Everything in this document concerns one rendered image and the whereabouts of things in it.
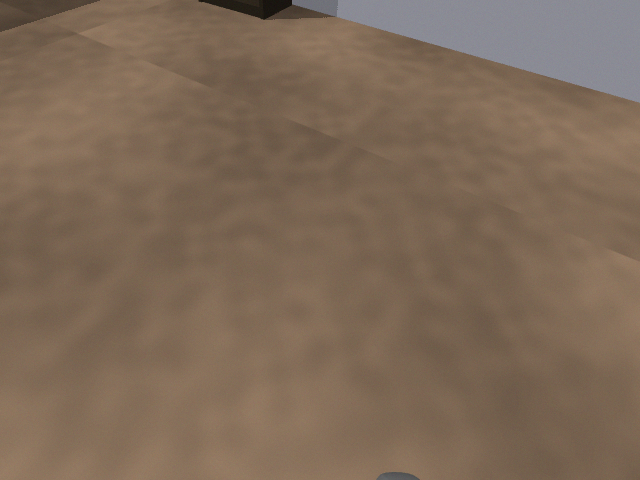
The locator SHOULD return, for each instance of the bookshelf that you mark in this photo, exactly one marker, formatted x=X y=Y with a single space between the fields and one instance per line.
x=258 y=8

